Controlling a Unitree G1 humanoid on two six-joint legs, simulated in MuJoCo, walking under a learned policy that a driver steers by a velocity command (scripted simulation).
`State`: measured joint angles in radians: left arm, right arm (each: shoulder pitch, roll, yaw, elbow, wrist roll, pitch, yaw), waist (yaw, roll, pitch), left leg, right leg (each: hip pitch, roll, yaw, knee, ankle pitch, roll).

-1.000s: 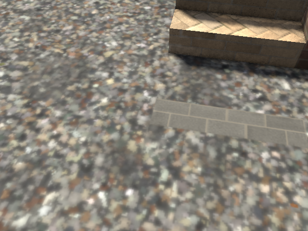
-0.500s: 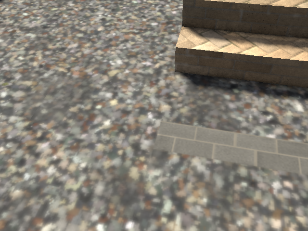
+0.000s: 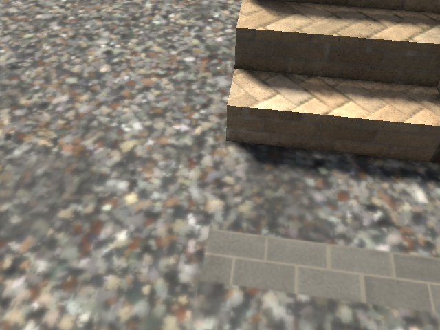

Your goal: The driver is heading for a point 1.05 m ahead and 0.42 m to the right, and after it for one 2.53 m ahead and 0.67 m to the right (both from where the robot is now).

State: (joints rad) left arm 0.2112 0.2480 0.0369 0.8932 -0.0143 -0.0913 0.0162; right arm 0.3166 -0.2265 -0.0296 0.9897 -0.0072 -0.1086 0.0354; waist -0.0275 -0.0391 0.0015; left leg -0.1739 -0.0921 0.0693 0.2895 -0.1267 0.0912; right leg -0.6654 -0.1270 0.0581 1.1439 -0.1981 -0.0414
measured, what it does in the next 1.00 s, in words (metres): walks ahead, turning right: right foot, then left foot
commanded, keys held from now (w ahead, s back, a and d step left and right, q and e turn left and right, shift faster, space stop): w+e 0.98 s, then e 0.02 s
